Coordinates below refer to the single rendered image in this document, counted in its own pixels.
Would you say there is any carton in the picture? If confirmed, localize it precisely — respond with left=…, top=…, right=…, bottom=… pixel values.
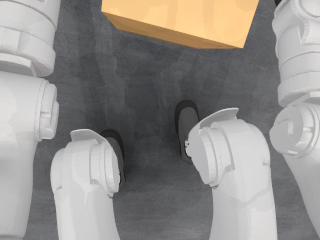
left=101, top=0, right=259, bottom=49

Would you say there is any robot right thigh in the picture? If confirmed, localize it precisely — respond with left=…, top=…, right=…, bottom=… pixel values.
left=194, top=119, right=278, bottom=240

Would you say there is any robot right forearm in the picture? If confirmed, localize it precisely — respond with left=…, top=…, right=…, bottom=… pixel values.
left=272, top=0, right=320, bottom=108

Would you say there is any robot left forearm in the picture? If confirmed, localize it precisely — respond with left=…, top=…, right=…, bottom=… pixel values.
left=0, top=0, right=61, bottom=77

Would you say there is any robot right shin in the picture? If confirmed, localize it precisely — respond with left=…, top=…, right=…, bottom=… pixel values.
left=185, top=108, right=271, bottom=172

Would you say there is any robot right upper arm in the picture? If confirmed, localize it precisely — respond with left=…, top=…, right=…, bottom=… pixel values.
left=269, top=102, right=320, bottom=239

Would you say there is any robot left upper arm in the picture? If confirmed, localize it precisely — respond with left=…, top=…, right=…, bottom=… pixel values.
left=0, top=71, right=59, bottom=240

